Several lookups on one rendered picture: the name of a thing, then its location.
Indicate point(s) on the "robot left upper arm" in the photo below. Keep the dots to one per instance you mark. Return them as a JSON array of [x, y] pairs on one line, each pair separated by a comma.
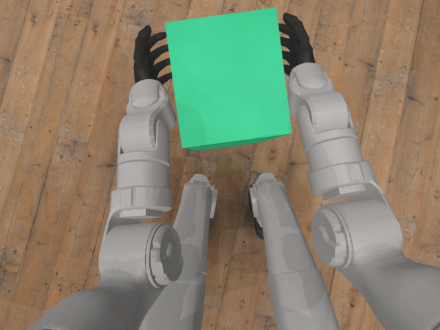
[[137, 261]]

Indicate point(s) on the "robot left hand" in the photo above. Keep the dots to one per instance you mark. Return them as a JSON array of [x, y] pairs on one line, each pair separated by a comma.
[[144, 59]]

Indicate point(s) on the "left robot thigh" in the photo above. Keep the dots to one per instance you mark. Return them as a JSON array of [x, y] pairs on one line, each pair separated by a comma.
[[181, 305]]

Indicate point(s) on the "robot right upper arm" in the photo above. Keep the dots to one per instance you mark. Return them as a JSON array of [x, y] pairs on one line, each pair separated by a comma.
[[362, 239]]

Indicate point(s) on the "right robot forearm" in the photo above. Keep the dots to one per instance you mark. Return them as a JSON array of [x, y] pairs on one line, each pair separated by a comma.
[[337, 168]]

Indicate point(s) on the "left robot forearm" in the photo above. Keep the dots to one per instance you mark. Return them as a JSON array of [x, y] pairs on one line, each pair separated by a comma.
[[143, 157]]

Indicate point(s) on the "right robot foot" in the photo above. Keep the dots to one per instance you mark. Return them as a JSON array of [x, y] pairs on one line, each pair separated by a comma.
[[259, 230]]

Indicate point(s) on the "carton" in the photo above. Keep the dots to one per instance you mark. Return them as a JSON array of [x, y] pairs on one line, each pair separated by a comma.
[[228, 79]]

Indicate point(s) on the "robot right hand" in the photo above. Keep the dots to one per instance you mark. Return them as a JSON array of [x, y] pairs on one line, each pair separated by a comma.
[[298, 44]]

